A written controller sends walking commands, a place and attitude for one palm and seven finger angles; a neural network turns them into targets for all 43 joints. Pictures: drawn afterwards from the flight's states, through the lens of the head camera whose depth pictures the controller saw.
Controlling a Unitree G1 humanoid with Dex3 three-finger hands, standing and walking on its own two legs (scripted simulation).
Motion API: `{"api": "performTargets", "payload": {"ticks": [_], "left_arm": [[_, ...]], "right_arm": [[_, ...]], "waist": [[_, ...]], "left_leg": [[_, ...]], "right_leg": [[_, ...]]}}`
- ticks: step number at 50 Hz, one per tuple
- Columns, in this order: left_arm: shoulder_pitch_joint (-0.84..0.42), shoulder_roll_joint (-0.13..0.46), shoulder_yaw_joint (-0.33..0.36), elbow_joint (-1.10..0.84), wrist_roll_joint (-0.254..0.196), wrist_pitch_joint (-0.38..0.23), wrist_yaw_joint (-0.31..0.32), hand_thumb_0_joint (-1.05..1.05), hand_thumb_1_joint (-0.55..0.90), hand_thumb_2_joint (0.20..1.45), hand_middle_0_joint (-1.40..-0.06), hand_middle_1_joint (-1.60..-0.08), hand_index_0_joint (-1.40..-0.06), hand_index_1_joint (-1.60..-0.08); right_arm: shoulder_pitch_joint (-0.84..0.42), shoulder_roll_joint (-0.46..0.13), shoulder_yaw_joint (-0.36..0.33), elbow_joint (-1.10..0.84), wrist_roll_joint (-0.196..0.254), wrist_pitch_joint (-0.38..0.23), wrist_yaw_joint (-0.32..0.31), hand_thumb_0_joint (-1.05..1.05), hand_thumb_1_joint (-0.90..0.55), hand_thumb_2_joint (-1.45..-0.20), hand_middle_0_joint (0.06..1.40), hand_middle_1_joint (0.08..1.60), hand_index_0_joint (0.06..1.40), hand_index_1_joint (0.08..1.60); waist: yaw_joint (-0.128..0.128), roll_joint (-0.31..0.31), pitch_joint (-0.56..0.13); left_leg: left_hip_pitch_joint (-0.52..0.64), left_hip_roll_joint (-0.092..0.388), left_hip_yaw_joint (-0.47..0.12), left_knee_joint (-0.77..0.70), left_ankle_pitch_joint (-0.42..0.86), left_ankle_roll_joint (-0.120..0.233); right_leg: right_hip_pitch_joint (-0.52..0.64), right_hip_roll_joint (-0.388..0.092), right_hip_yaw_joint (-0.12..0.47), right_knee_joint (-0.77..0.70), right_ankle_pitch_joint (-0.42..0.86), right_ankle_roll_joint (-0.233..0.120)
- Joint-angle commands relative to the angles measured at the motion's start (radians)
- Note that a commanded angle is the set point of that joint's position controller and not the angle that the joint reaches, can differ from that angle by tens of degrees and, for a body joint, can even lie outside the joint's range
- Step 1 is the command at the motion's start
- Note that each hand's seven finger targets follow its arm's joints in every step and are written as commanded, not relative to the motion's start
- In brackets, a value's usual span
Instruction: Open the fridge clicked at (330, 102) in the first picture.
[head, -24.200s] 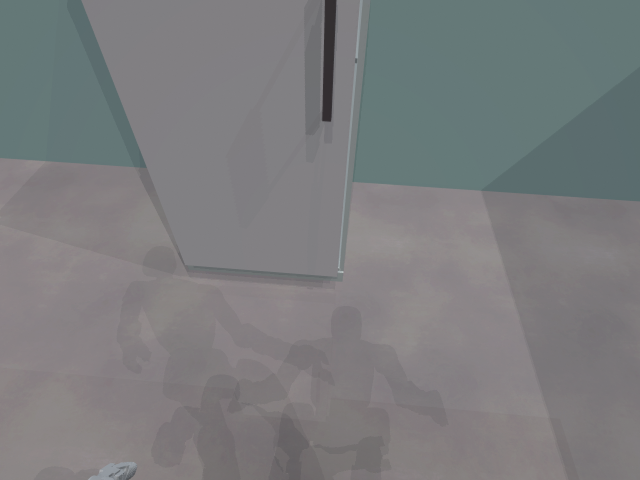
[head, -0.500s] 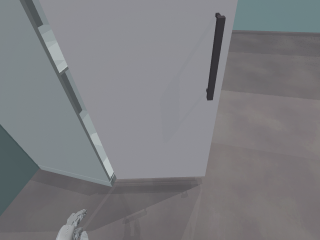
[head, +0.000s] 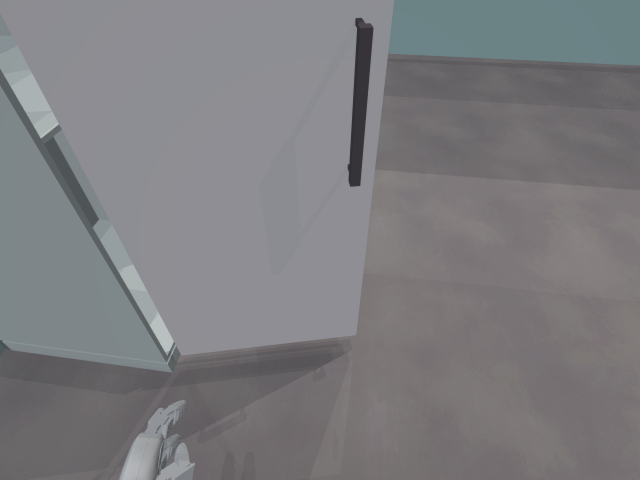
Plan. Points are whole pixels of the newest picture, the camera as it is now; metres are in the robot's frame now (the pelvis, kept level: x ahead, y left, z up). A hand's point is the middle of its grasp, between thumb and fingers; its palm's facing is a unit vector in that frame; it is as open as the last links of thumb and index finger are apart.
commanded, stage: stop stepping back and stand still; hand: right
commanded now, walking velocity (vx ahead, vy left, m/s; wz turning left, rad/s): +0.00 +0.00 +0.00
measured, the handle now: (356, 111) +0.68 -0.06 +0.15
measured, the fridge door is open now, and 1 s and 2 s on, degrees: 75 75 75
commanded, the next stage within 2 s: let the arm hang, fingers relaxed in 0.30 s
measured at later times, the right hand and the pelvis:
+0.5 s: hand (574, 416) +0.19 -0.28 +0.04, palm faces +0.23 +0.85 -0.48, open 7.4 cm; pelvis -0.03 +0.00 +0.00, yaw +0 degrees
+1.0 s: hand out of the picture -0.06 -0.23 -0.16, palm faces -0.01 +0.96 -0.29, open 7.3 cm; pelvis -0.03 +0.01 +0.01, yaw -1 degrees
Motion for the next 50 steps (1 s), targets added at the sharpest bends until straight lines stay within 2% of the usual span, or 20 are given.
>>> {"api": "performTargets", "payload": {"ticks": [1, 2, 4, 6, 8, 11, 12, 16, 19, 20, 21, 24, 27, 29, 32, 33, 35, 38, 42, 50], "left_arm": [[-0.088, 0.126, 0.04, -0.178, 0.005, -0.066, 0.014, 0.0, 0.9, 0.9, -0.2, -0.3, -0.2, -0.3], [-0.092, 0.134, 0.047, -0.18, 0.011, -0.07, 0.008, 0.0, 0.9, 0.9, -0.2, -0.3, -0.2, -0.3], [-0.097, 0.132, 0.047, -0.19, 0.015, -0.073, -0.002, 0.0, 0.9, 0.9, -0.2, -0.3, -0.2, -0.3], [-0.102, 0.127, 0.043, -0.207, 0.014, -0.063, -0.007, 0.0, 0.9, 0.9, -0.2, -0.3, -0.2, -0.3], [-0.107, 0.123, 0.042, -0.219, 0.017, -0.043, -0.007, 0.0, 0.9, 0.9, -0.2, -0.3, -0.2, -0.3], [-0.085, 0.121, 0.056, -0.214, 0.01, -0.022, -0.007, 0.0, 0.9, 0.9, -0.2, -0.3, -0.2, -0.3], [-0.081, 0.124, 0.057, -0.206, 0.005, -0.018, -0.005, 0.0, 0.9, 0.9, -0.2, -0.3, -0.2, -0.3], [-0.092, 0.138, 0.052, -0.184, -0.001, -0.031, 0.014, 0.0, 0.9, 0.9, -0.2, -0.3, -0.2, -0.3], [-0.107, 0.146, 0.045, -0.186, 0.0, -0.042, 0.019, 0.0, 0.9, 0.9, -0.2, -0.3, -0.2, -0.3], [-0.14, 0.292, 0.091, 0.047, -0.01, -0.083, -0.07, 0.0, 0.9, 0.9, -0.2, -0.3, -0.2, -0.3], [-0.11, 0.328, 0.093, 0.036, -0.013, 0.04, -0.078, 0.0, 0.9, 0.9, -0.2, -0.3, -0.2, -0.3], [-0.119, 0.322, 0.076, 0.017, 0.017, 0.098, -0.07, 0.0, 0.9, 0.9, -0.2, -0.3, -0.2, -0.3], [-0.141, 0.299, 0.065, 0.073, 0.019, 0.125, -0.078, 0.0, 0.9, 0.9, -0.2, -0.3, -0.2, -0.3], [-0.117, 0.251, 0.056, 0.131, 0.023, 0.155, -0.08, 0.0, 0.9, 0.9, -0.2, -0.3, -0.2, -0.3], [-0.062, 0.228, 0.049, 0.197, 0.029, 0.175, -0.073, 0.0, 0.9, 0.9, -0.2, -0.3, -0.2, -0.3], [-0.066, 0.23, 0.045, 0.214, 0.027, 0.172, -0.071, 0.0, 0.9, 0.9, -0.2, -0.3, -0.2, -0.3], [-0.093, 0.257, 0.042, 0.244, 0.024, 0.169, -0.067, 0.0, 0.9, 0.9, -0.2, -0.3, -0.2, -0.3], [-0.11, 0.257, 0.045, 0.291, 0.026, 0.169, -0.058, 0.0, 0.9, 0.9, -0.2, -0.3, -0.2, -0.3], [-0.075, 0.251, 0.055, 0.339, 0.021, 0.167, -0.053, 0.0, 0.9, 0.9, -0.2, -0.3, -0.2, -0.3], [-0.082, 0.275, 0.057, 0.39, 0.015, 0.166, -0.052, 0.0, 0.9, 0.9, -0.2, -0.3, -0.2, -0.3]], "right_arm": [[-0.132, -0.172, -0.056, -0.265, 0.006, -0.053, -0.003, 0.0, -0.9, -0.9, 0.2, 0.3, 0.2, 0.3], [-0.117, -0.175, -0.065, -0.283, 0.006, -0.057, -0.006, 0.0, -0.9, -0.9, 0.2, 0.3, 0.2, 0.3], [-0.058, -0.183, -0.089, -0.316, -0.001, -0.059, -0.014, 0.0, -0.9, -0.9, 0.2, 0.3, 0.2, 0.3], [0.019, -0.19, -0.117, -0.329, -0.003, -0.055, -0.016, 0.0, -0.9, -0.9, 0.2, 0.3, 0.2, 0.3], [0.069, -0.21, -0.155, -0.296, 0.003, -0.057, -0.018, 0.0, -0.9, -0.9, 0.2, 0.3, 0.2, 0.3], [0.101, -0.2, -0.158, -0.228, 0.02, -0.053, -0.013, 0.0, -0.9, -0.9, 0.2, 0.3, 0.2, 0.3], [0.086, -0.191, -0.148, -0.223, 0.025, -0.054, -0.012, 0.0, -0.9, -0.9, 0.2, 0.3, 0.2, 0.3], [0.009, -0.176, -0.106, -0.171, 0.019, -0.057, -0.015, 0.0, -0.9, -0.9, 0.2, 0.3, 0.2, 0.3], [-0.059, -0.17, -0.076, -0.197, 0.002, -0.066, -0.015, 0.0, -0.9, -0.9, 0.2, 0.3, 0.2, 0.3], [-0.021, 0.007, 0.316, 0.55, -0.025, 0.048, 0.106, 0.0, -0.9, -0.9, 0.2, 0.3, 0.2, 0.3], [-0.062, -0.02, 0.258, 0.573, -0.035, 0.171, 0.137, 0.0, -0.9, -0.9, 0.2, 0.3, 0.2, 0.3], [-0.112, -0.059, 0.278, 0.692, -0.046, 0.199, 0.148, 0.0, -0.9, -0.9, 0.2, 0.3, 0.2, 0.3], [-0.173, -0.099, 0.311, 0.901, -0.051, 0.191, 0.15, 0.0, -0.9, -0.9, 0.2, 0.3, 0.2, 0.3], [-0.271, -0.099, 0.34, 1.016, -0.052, 0.197, 0.148, 0.0, -0.9, -0.9, 0.2, 0.3, 0.2, 0.3], [-0.359, -0.094, 0.362, 1.124, -0.047, 0.2, 0.138, 0.0, -0.9, -0.9, 0.2, 0.3, 0.2, 0.3], [-0.345, -0.085, 0.367, 1.169, -0.043, 0.197, 0.139, 0.0, -0.9, -0.9, 0.2, 0.3, 0.2, 0.3], [-0.287, -0.068, 0.371, 1.251, -0.041, 0.203, 0.139, 0.0, -0.9, -0.9, 0.2, 0.3, 0.2, 0.3], [-0.212, -0.054, 0.357, 1.356, -0.036, 0.208, 0.143, 0.0, -0.9, -0.9, 0.2, 0.3, 0.2, 0.3], [-0.207, -0.047, 0.36, 1.426, -0.036, 0.194, 0.145, 0.0, -0.9, -0.9, 0.2, 0.3, 0.2, 0.3], [-0.232, -0.072, 0.369, 1.487, -0.034, 0.187, 0.14, 0.0, -0.9, -0.9, 0.2, 0.3, 0.2, 0.3]], "waist": [[0.047, -0.162, -0.095], [0.042, -0.173, -0.082], [0.032, -0.201, -0.071], [0.031, -0.201, -0.06], [0.039, -0.167, -0.043], [0.053, 0.039, -0.025], [0.056, 0.056, -0.014], [0.059, -0.052, -0.016], [0.045, -0.128, 0.008], [0.099, -0.126, 0.051], [0.069, -0.137, 0.013], [0.04, 0.0, -0.029], [0.036, 0.139, -0.038], [0.073, 0.19, 0.034], [0.106, 0.028, 0.052], [0.099, -0.032, 0.033], [0.07, -0.13, 0.034], [0.037, -0.228, 0.061], [0.052, -0.08, 0.026], [0.059, -0.017, 0.064]], "left_leg": [[-0.098, -0.025, 0.016, 0.073, 0.048, 0.004], [-0.106, -0.027, 0.004, 0.1, -0.052, 0.009], [-0.068, -0.017, 0.006, 0.068, -0.068, 0.02], [0.032, -0.019, 0.035, -0.069, 0.013, 0.034], [0.086, 0.008, -0.01, -0.156, 0.037, 0.059], [-0.069, 0.111, -0.163, -0.275, -0.054, 0.11], [-0.139, 0.147, -0.186, -0.289, -0.036, 0.129], [-0.13, 0.064, -0.086, -0.185, 0.11, 0.058], [-0.072, 0.003, -0.024, -0.13, 0.055, 0.029], [-0.191, 0.04, 0.04, 0.042, 0.148, 0.034], [-0.119, 0.058, 0.003, 0.065, 0.047, 0.041], [-0.07, 0.028, -0.007, 0.101, -0.041, 0.064], [-0.025, 0.107, -0.091, -0.079, 0.028, 0.095], [-0.201, 0.217, -0.202, -0.24, -0.083, 0.165], [-0.221, 0.195, -0.166, -0.199, 0.071, 0.173], [-0.191, 0.16, -0.132, -0.16, 0.106, 0.146], [-0.117, 0.081, -0.082, -0.154, -0.015, 0.092], [-0.01, 0.06, -0.06, -0.154, -0.029, 0.09], [-0.02, 0.091, -0.088, -0.232, -0.03, 0.104], [-0.049, 0.094, -0.074, -0.265, 0.028, 0.093]], "right_leg": [[0.227, -0.209, 0.238, -0.238, 0.484, -0.001], [0.206, -0.237, 0.28, -0.289, 0.346, -0.018], [0.143, -0.236, 0.259, -0.341, 0.112, -0.041], [0.047, -0.18, 0.18, -0.329, -0.026, -0.009], [-0.039, -0.113, 0.12, -0.282, -0.138, 0.02], [0.038, -0.05, 0.059, -0.093, -0.066, 0.034], [0.082, -0.043, 0.046, -0.025, -0.02, 0.035], [0.141, -0.106, 0.1, -0.132, 0.116, 0.012], [0.081, -0.152, 0.184, -0.278, -0.008, -0.006], [0.043, -0.189, 0.222, -0.123, 0.335, -0.029], [-0.006, -0.221, 0.218, -0.163, 0.409, -0.058], [-0.048, -0.223, 0.288, -0.165, 0.277, -0.105], [-0.061, -0.123, 0.195, -0.097, 0.129, -0.045], [0.025, -0.024, 0.093, 0.04, -0.016, 0.006], [0.118, -0.045, 0.072, 0.029, 0.085, 0.011], [0.137, -0.071, 0.106, -0.034, 0.163, 0.006], [0.088, -0.129, 0.194, -0.154, 0.11, -0.015], [-0.012, -0.131, 0.226, -0.262, -0.095, -0.026], [0.071, -0.108, 0.178, -0.222, -0.044, -0.015], [0.149, -0.131, 0.165, -0.227, 0.069, -0.017]]}}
